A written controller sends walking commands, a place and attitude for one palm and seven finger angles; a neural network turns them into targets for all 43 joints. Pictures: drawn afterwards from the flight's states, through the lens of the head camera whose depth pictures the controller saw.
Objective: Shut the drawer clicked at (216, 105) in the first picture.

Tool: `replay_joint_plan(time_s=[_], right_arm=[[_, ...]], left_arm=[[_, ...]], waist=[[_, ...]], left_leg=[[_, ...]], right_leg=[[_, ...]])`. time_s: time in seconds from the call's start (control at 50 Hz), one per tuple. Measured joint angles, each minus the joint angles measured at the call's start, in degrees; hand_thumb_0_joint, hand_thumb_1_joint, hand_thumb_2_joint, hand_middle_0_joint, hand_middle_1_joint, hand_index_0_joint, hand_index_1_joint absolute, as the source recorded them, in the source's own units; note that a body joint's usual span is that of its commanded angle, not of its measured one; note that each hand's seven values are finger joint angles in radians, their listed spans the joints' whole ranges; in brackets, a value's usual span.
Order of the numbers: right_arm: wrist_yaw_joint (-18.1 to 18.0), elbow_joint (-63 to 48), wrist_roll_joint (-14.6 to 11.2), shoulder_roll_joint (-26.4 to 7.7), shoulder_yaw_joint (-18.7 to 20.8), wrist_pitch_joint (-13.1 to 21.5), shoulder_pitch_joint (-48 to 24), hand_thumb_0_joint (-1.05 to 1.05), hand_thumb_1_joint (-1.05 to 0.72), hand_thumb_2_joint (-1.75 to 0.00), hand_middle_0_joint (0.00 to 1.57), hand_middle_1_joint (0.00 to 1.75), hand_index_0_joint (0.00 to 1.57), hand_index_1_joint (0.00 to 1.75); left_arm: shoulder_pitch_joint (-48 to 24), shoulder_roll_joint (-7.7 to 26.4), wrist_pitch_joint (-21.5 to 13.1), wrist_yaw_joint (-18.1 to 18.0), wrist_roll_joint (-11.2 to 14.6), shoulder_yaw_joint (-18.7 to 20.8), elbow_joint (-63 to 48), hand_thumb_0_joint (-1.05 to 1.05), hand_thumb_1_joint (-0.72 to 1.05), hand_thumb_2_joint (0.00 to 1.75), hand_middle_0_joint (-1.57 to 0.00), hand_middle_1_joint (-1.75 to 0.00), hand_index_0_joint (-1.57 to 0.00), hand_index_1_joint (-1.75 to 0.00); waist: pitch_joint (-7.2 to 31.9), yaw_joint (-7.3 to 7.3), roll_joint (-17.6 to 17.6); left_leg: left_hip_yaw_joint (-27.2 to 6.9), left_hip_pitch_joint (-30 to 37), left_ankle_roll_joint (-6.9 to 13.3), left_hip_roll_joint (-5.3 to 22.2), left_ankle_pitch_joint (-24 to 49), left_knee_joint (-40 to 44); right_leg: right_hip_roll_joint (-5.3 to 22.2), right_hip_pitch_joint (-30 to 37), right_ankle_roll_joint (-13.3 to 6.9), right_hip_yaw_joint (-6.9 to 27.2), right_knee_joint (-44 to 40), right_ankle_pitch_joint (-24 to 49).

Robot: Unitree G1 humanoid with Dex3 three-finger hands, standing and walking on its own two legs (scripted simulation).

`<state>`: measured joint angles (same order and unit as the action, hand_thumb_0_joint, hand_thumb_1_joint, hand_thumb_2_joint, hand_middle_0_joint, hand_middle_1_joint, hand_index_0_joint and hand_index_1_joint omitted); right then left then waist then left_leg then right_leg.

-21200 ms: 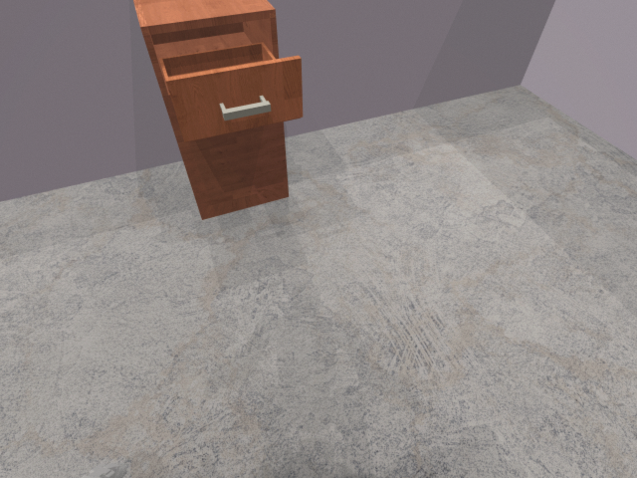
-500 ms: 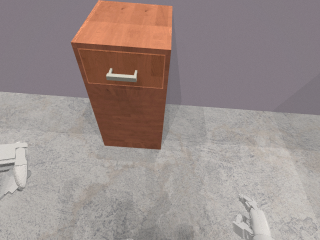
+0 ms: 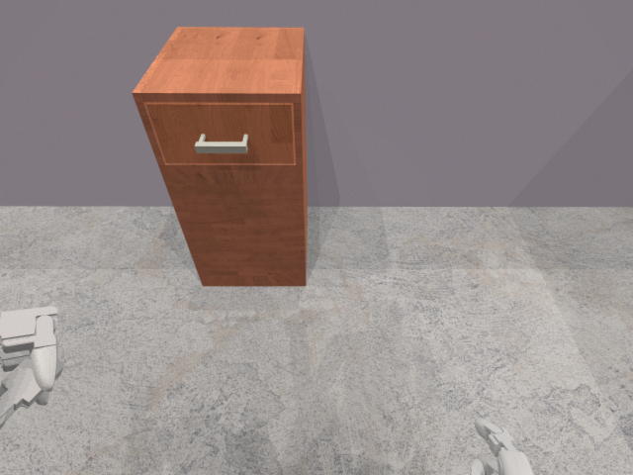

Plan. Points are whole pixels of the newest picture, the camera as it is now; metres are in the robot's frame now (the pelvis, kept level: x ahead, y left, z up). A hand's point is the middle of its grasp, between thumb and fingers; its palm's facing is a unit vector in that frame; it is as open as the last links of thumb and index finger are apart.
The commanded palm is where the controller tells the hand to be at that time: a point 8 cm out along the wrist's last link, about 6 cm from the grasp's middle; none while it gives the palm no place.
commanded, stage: stop stepping back and stand still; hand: left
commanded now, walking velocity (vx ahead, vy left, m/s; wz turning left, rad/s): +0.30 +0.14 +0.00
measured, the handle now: (222, 142) +0.90 +0.27 -0.09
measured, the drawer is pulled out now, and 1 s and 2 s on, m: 0.00 0.00 0.00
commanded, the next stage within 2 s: let the arm hang, fingers relaxed in 0.50 s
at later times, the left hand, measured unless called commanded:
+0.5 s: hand out of the picture +0.12 +0.26 +0.16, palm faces +0.46 -0.79 -0.41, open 3.3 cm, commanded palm +0.06 +0.30 +0.17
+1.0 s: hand out of the picture -0.04 +0.22 -0.18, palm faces +0.10 -0.97 -0.24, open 3.6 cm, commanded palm none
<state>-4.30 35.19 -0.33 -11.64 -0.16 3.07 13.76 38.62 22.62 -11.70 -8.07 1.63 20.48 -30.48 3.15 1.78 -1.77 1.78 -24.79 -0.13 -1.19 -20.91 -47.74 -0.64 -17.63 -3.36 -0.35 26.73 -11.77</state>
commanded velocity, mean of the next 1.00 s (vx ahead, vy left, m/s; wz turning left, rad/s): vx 0.06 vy -0.01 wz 0.00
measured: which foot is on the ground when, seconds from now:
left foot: up 0.00-0.10, down 0.12-1.00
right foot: down 0.00-1.00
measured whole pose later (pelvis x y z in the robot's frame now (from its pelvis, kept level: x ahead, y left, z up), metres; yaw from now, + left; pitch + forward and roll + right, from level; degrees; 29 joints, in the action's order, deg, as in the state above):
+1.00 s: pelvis -0.05 +0.02 +0.00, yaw +5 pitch -1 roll -1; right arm -1.0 58.0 1.7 -10.7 0.0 -1.8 17.7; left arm 16.0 13.6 1.8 -1.0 -1.3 1.8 55.8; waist -3.5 0.2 -1.1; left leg 1.3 -14.3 0.0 1.5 -12.5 -28.1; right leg -0.7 -13.5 -1.1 -2.2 26.1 -11.2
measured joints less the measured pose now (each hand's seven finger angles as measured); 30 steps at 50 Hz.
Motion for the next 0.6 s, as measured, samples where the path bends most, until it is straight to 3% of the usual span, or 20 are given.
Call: replay_joint_plan(time_s=[0.1, 0.12, 0.16, 0.24, 0.34, 0.38, 0.42, 0.46, 0.5, 0.54, 0.6], right_arm=[[-0.73, 0.09, 0.11, -3.75, 1.65, 1.66, 3.55, 0.01, -0.9, -0.9, 0.2, 0.3, 0.2, 0.3], [-0.89, 0.04, 0.19, -4.41, 2.1, 2.14, 3.86, 0.01, -0.9, -0.9, 0.2, 0.3, 0.2, 0.3], [-1.1, 0.6, 0.13, -4.43, 2.48, 2.57, 3.72, 0.01, -0.91, -0.9, 0.2, 0.3, 0.2, 0.3], [-1.58, 0.83, -0.02, -3.04, 1.8, 3.79, 4.56, 0.01, -0.91, -0.9, 0.2, 0.3, 0.2, 0.3], [-0.75, 2.76, 0.66, -0.76, 0.49, 3.69, 3.58, 0.01, -0.9, -0.9, 0.2, 0.3, 0.2, 0.3], [-0.09, 3.66, 0.89, -0.24, 0.22, 2.99, 2.67, 0.01, -0.9, -0.9, 0.2, 0.3, 0.2, 0.3], [0.18, 3.76, 1.07, 0.38, -0.42, 2.33, 2.14, 0.01, -0.9, -0.9, 0.2, 0.3, 0.2, 0.3], [-0.04, 2.6, 1.44, 0.44, -1.16, 2.44, 1.95, 0.01, -0.9, -0.9, 0.2, 0.3, 0.2, 0.3], [-0.31, 1.72, 1.61, 0.9, -1.43, 2.96, 1.41, 0.01, -0.9, -0.9, 0.2, 0.3, 0.2, 0.3], [-0.37, 1.34, 1.39, 1.85, -1.5, 3.56, 1.51, 0.01, -0.9, -0.9, 0.2, 0.3, 0.2, 0.3], [-0.06, 0.91, 0.94, 2.63, -2.08, 4.46, 2.16, 0.01, -0.9, -0.9, 0.2, 0.3, 0.2, 0.3]], left_arm=[[-0.22, -1.14, -0.34, -0.48, -0.78, -0.75, -0.24, 0.02, 0.89, 0.89, -1.4, -1.6, -1.41, -1.6], [-0.52, -1.23, -0.58, -0.49, -0.81, -0.84, -0.73, 0.02, 0.89, 0.89, -1.4, -1.6, -1.41, -1.6], [-0.87, -1.04, -0.89, -0.42, -0.93, -0.5, -0.94, 0.02, 0.89, 0.89, -1.4, -1.6, -1.41, -1.6], [-1.02, -0.59, -0.43, -0.83, -1.75, 0.91, 0.17, 0.02, 0.89, 0.89, -1.4, -1.6, -1.41, -1.6], [-5.31, -1.93, -0.53, -0.73, -1.95, 0.83, 2.91, 0.02, 0.89, 0.9, -1.4, -1.6, -1.41, -1.6], [-6.8, -3.18, -0.69, -0.33, -2.05, -0.29, 3.31, 0.02, 0.89, 0.9, -1.4, -1.6, -1.41, -1.6], [-6.8, -3.83, -0.53, -0.1, -2.0, -1.02, 2.63, 0.02, 0.89, 0.9, -1.4, -1.6, -1.41, -1.6], [-5.71, -3.93, -0.58, -0.08, -1.8, -1.28, 0.88, 0.02, 0.89, 0.9, -1.4, -1.6, -1.41, -1.6], [-4.82, -3.3, -0.61, -0.25, -1.84, -0.92, -0.51, 0.02, 0.89, 0.9, -1.4, -1.6, -1.41, -1.6], [-4.4, -2.04, -0.52, -0.33, -2.14, -0.1, -0.71, 0.02, 0.89, 0.9, -1.41, -1.6, -1.41, -1.6], [-4.41, -0.31, -0.45, -0.63, -2.21, 1.19, -0.24, 0.02, 0.89, 0.89, -1.41, -1.6, -1.41, -1.6]], waist=[[1.26, 0.46, 0.87], [0.93, 0.64, 1.4], [-0.19, 0.18, 0.53], [0.39, -0.07, 0.95], [0.31, -1.18, 2.0], [-0.01, -1.54, 1.83], [-0.09, -1.64, 0.94], [-0.24, -1.24, 1.05], [-1.14, -1.05, 0.74], [-1.31, -0.91, 0.37], [-1.23, -0.9, 0.42]], left_leg=[[-0.3, 12.41, 2.89, 1.97, -0.55, 18.89], [-0.82, 13.67, 2.42, 2.58, 2.04, 22.03], [-0.58, 13.69, 0.54, 1.92, 5.18, 21.19], [-0.76, 13.51, 0.0, 1.59, 3.35, 18.31], [-1.41, 9.69, 1.65, 1.75, -3.74, 8.25], [-0.85, 6.83, 2.04, 1.38, -4.97, 2.14], [0.42, 6.9, 2.49, 1.42, -4.6, 4.38], [0.43, 8.93, 2.91, 2.11, -3.74, 12.48], [0.8, 8.92, 2.16, 2.33, 3.2, 13.64], [0.99, 9.38, 1.44, 2.25, 4.8, 14.18], [0.41, 9.71, 0.19, 2.36, 4.9, 14.94]], right_leg=[[0.18, -0.75, 0.62, -2.44, 0.08, 1.08], [0.13, -1.36, 0.89, -3.27, 1.32, 0.7], [0.76, -2.01, 2.02, -2.54, 4.55, -1.91], [0.39, -2.19, 3.13, -1.28, 8.17, -7.15], [-0.62, -1.79, -0.15, -1.58, 7.66, -1.21], [-0.41, -1.71, -0.23, -1.79, 7.16, -0.76], [-0.07, -1.6, 0.04, -1.62, 6.56, -0.73], [-0.42, -2.39, 0.54, -1.97, 7.76, -2.9], [-0.76, -3.68, 1.98, -1.23, 11.79, -7.83], [-0.77, -4.58, 3.25, -0.63, 17.35, -10.31], [-0.14, -0.65, 3.82, -0.98, 11.15, -8.38]])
